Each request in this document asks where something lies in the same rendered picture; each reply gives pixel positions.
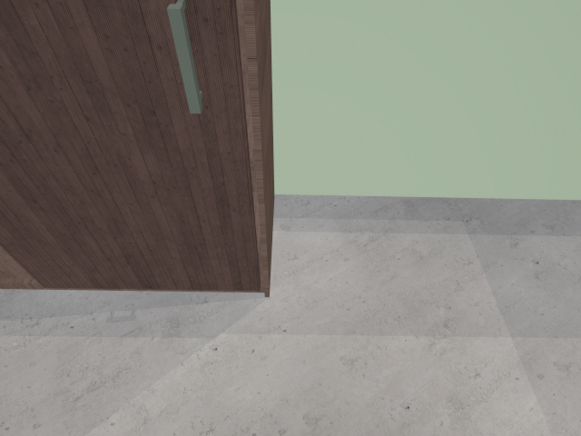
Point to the wardrobe door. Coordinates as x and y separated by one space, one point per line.
10 268
106 179

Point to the handle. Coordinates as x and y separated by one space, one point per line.
184 53

